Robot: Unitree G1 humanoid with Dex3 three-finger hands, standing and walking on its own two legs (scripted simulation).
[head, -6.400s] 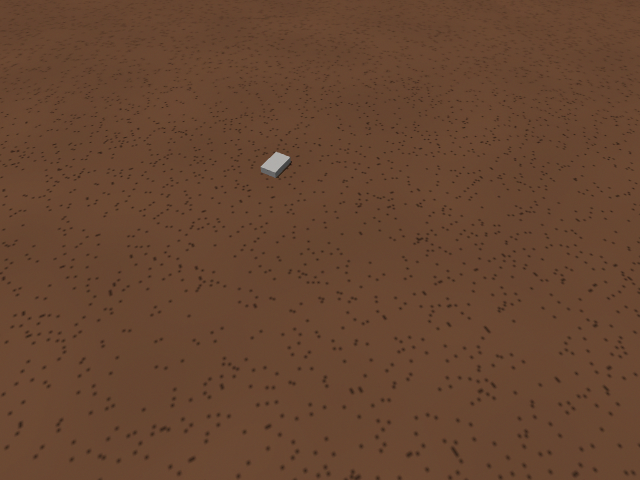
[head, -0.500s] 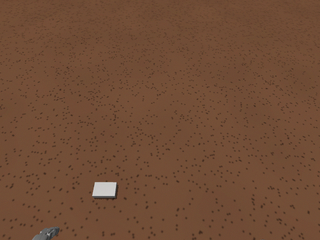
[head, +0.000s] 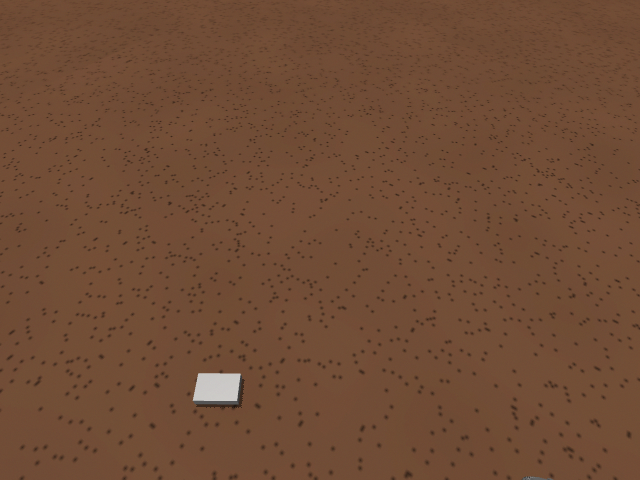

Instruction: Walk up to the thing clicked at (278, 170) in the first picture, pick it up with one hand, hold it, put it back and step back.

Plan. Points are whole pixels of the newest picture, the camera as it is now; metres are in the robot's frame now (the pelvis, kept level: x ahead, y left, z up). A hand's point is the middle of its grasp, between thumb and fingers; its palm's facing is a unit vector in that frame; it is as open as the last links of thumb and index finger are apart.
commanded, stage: walk up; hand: left
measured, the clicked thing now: (218, 388) +0.47 +0.32 -0.77
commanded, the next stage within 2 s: stand in 0.34 s
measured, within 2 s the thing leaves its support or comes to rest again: neither
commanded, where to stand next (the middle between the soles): +0.09 +0.01 m, yaw +0 degrees
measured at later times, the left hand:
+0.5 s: hand out of the picture +0.10 +0.25 -0.16, palm faces -0.01 -0.95 -0.33, open 7.4 cm
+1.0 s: hand out of the picture +0.10 +0.25 -0.15, palm faces -0.02 -0.94 -0.34, open 7.4 cm
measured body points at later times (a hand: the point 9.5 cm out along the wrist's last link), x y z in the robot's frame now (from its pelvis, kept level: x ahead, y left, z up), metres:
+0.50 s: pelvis +0.01 +0.00 +0.00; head +0.03 +0.00 +0.45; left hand +0.10 +0.30 -0.13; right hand +0.09 -0.30 -0.13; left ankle +0.00 +0.12 -0.75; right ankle +0.03 -0.12 -0.75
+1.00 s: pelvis +0.02 -0.01 +0.00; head +0.03 -0.01 +0.45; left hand +0.11 +0.29 -0.13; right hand +0.11 -0.31 -0.13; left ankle +0.00 +0.12 -0.75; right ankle +0.03 -0.12 -0.75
